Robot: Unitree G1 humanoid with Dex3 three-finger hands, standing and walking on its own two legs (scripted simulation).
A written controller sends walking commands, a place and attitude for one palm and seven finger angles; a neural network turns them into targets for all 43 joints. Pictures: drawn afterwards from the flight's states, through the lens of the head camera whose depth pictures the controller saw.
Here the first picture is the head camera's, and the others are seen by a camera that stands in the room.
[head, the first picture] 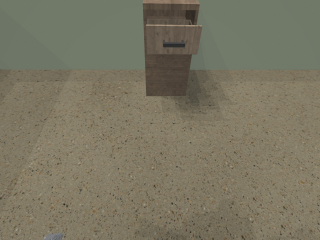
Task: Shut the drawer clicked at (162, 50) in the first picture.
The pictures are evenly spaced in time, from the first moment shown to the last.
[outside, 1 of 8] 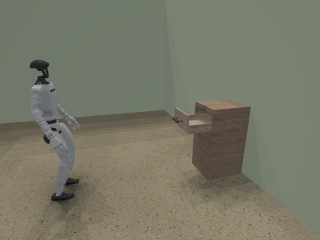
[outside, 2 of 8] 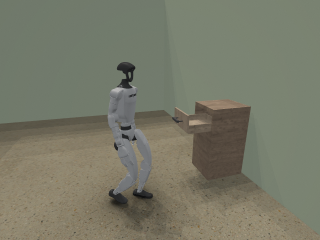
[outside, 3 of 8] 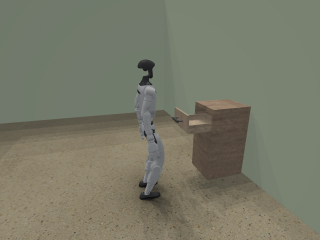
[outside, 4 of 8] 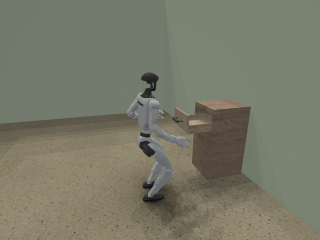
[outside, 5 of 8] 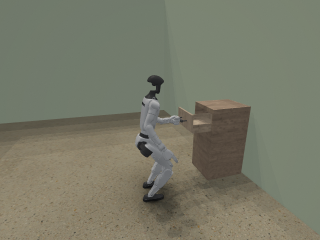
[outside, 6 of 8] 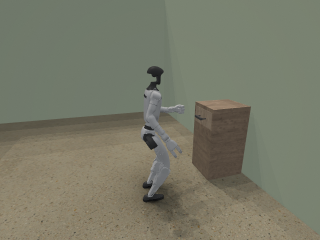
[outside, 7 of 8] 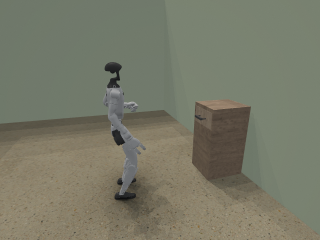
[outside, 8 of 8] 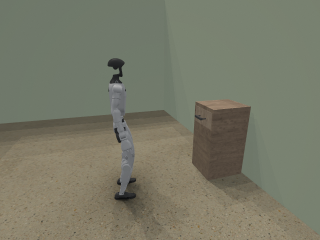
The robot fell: no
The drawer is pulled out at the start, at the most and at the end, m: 0.27 0.27 0.00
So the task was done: yes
